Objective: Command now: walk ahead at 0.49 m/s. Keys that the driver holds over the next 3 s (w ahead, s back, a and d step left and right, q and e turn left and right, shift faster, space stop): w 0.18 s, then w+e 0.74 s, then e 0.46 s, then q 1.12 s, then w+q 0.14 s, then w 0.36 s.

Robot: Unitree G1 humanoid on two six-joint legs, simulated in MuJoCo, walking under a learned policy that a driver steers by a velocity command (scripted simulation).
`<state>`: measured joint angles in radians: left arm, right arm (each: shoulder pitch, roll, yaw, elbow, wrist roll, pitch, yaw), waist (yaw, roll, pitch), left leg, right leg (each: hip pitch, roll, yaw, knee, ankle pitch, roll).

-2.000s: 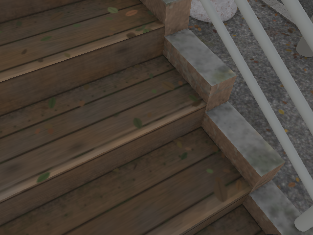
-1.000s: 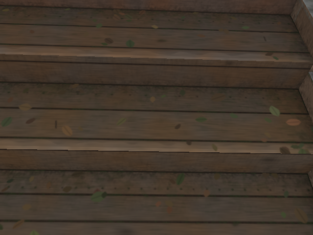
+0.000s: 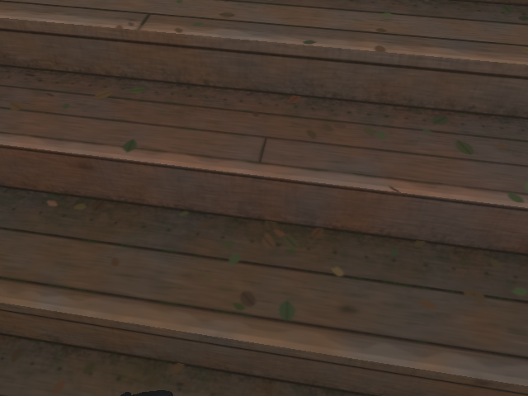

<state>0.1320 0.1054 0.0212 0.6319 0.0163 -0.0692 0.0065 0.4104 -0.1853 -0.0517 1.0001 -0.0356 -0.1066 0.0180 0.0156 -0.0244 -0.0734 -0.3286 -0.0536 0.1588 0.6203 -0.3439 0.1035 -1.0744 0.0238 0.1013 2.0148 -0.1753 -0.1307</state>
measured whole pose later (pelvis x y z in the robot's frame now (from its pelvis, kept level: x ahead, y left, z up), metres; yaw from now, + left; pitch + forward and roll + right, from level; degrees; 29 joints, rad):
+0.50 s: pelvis +0.30 -0.04 +0.14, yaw -6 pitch +2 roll +0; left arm 0.45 0.19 0.05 1.02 0.01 -0.07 -0.01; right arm 0.13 -0.10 0.00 0.62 -0.05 -0.07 -0.01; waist -0.01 0.02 -0.08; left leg -1.04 0.06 -0.05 1.92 -0.08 0.10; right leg -0.38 0.13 -0.06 0.70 -0.37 -0.13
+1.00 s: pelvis +0.62 -0.04 +0.29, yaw -24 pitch +2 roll +4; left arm 0.09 0.20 0.08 0.60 0.03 -0.05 0.00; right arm 0.32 -0.20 -0.08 0.93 -0.04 -0.11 -0.02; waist 0.03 -0.07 -0.05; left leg -0.39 0.04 0.25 0.76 -0.39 0.03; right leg -0.97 0.04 0.09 1.92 -0.16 -0.13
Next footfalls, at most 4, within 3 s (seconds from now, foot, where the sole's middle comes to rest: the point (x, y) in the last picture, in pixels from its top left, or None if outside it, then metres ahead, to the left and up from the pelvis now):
0.24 right None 0.33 -0.09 -0.61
0.78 left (264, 273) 0.71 0.04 -0.46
1.30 right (433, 169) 0.90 -0.35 -0.31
2.06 left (345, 148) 0.97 -0.15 -0.31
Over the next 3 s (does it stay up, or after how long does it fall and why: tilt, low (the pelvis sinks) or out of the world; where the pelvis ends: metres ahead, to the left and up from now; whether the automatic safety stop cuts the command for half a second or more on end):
stays up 1.02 -0.23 0.47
